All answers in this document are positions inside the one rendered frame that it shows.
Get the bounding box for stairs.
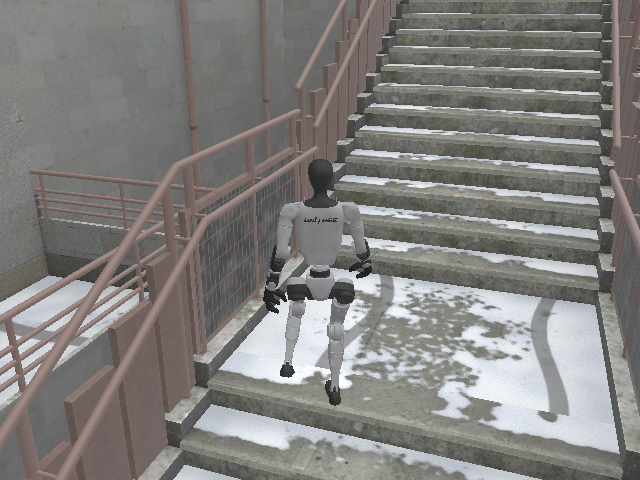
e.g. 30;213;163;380
173;389;619;480
329;2;602;305

